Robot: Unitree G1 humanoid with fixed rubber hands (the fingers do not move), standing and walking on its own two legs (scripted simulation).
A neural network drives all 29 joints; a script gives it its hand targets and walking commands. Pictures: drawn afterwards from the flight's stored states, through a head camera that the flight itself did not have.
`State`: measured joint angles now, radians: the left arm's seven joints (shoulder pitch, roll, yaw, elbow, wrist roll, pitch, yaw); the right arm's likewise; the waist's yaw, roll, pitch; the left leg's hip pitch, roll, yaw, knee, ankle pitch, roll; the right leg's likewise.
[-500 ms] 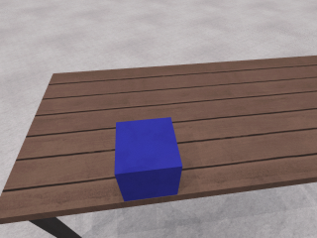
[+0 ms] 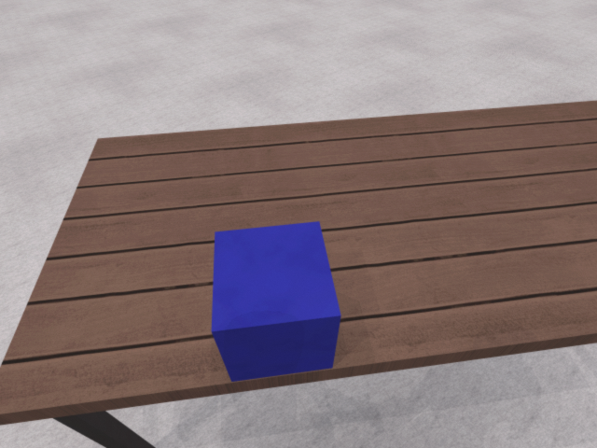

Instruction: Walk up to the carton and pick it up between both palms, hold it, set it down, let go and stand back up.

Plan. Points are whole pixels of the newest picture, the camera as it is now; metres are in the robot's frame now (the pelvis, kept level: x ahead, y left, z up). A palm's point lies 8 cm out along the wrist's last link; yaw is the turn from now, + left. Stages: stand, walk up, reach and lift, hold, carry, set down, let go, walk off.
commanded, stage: stand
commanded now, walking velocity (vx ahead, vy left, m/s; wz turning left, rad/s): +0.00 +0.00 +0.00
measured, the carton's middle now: (275, 301) +0.37 +0.06 -0.04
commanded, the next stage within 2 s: none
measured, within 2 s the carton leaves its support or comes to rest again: neither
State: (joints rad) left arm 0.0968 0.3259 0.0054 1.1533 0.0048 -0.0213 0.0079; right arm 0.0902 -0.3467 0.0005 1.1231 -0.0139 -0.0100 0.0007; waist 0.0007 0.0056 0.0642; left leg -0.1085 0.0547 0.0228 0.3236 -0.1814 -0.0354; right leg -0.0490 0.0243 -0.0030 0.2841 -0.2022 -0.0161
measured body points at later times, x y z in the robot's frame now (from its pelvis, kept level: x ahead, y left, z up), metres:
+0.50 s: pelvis +0.00 +0.00 +0.00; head +0.01 +0.00 +0.45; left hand +0.08 +0.30 -0.14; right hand +0.07 -0.30 -0.13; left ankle +0.00 +0.14 -0.75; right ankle -0.03 -0.11 -0.75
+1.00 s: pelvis -0.01 +0.00 +0.00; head +0.01 +0.01 +0.45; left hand +0.06 +0.30 -0.14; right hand +0.06 -0.30 -0.13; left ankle +0.00 +0.14 -0.75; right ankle -0.03 -0.11 -0.75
